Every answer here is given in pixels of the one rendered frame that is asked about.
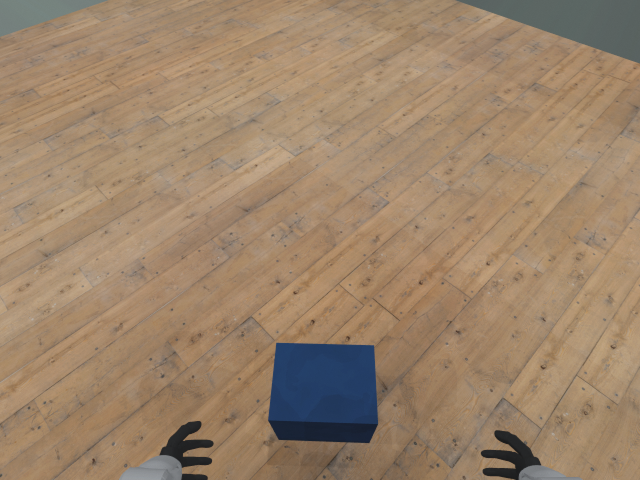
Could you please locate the left robot hand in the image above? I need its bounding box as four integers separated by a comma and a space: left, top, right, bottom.
160, 421, 214, 480

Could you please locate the carton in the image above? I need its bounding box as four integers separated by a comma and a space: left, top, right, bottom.
268, 343, 378, 443

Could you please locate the left robot forearm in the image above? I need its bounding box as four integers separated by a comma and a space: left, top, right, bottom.
119, 455, 182, 480

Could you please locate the right robot hand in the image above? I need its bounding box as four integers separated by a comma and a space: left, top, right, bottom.
481, 430, 541, 480

